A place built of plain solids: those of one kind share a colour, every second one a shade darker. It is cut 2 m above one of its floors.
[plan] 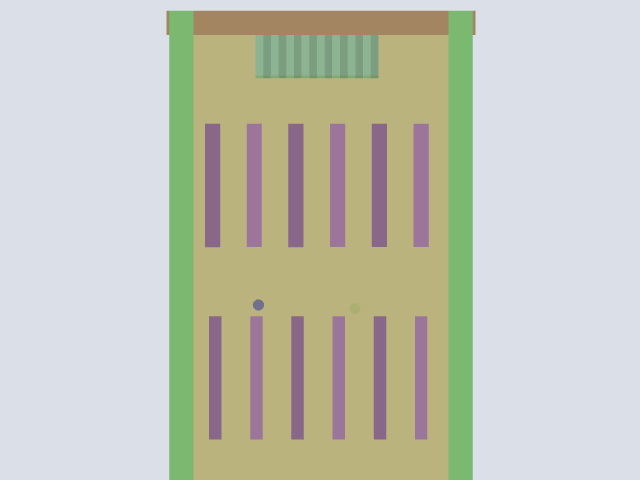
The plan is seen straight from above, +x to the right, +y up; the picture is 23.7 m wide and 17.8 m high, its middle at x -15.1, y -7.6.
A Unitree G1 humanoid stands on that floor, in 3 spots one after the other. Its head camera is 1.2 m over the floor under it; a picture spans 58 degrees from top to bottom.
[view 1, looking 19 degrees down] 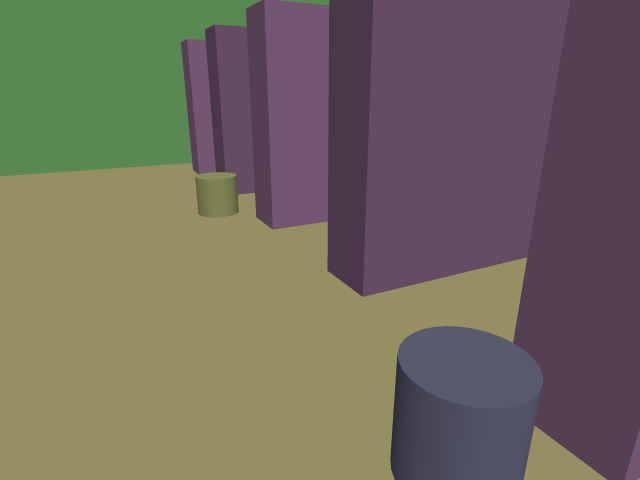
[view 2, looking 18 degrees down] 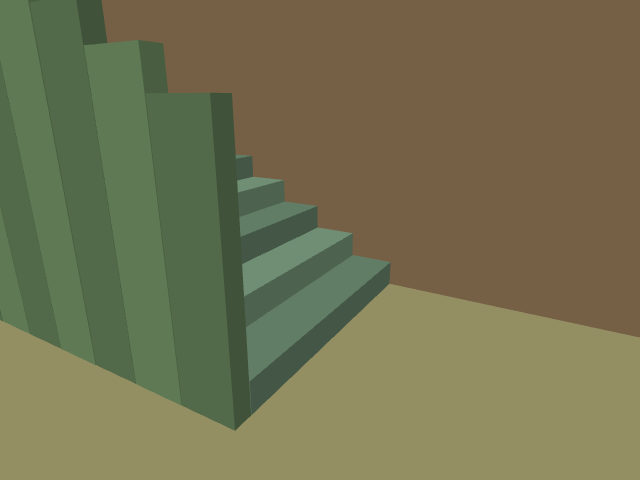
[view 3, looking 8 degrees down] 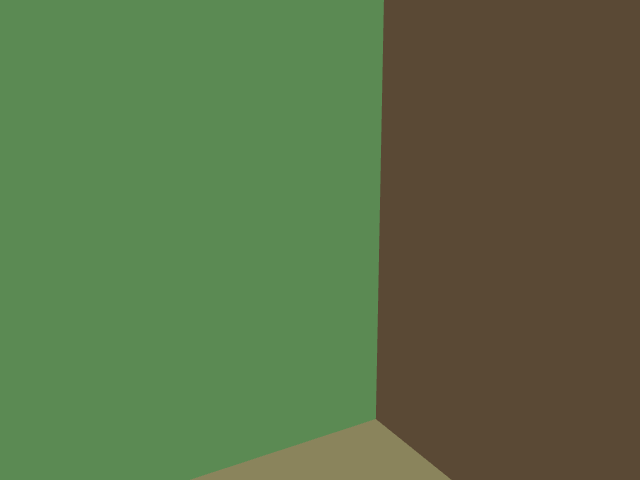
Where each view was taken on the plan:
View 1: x -18.18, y -9.10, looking -27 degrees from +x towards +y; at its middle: floor_main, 3.69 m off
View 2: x -11.98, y -2.60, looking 120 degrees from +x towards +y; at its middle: step_mezz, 2.85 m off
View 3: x -11.98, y -15.60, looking -29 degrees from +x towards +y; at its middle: wall_wing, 1.91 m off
